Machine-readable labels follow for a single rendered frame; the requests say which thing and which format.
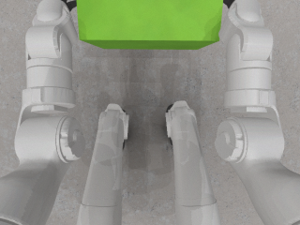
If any robot right thigh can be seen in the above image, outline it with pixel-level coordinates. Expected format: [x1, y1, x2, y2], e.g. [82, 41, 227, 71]
[165, 106, 222, 225]

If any robot left upper arm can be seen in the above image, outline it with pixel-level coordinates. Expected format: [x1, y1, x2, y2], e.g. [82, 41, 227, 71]
[0, 115, 86, 225]

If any carton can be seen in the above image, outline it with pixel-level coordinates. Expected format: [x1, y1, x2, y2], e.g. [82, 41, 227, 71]
[76, 0, 223, 50]

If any robot right upper arm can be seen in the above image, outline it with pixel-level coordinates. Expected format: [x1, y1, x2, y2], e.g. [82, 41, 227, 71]
[214, 116, 300, 225]

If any robot left forearm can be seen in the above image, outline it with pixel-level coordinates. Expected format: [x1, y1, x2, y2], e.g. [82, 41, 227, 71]
[14, 0, 78, 155]

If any robot right forearm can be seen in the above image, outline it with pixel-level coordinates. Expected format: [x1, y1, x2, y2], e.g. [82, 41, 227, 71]
[218, 0, 285, 147]

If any left robot hand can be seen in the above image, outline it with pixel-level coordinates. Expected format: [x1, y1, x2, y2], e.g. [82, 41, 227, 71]
[61, 0, 77, 11]

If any robot left shin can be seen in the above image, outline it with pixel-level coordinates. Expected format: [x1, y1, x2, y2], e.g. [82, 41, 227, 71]
[98, 103, 124, 124]

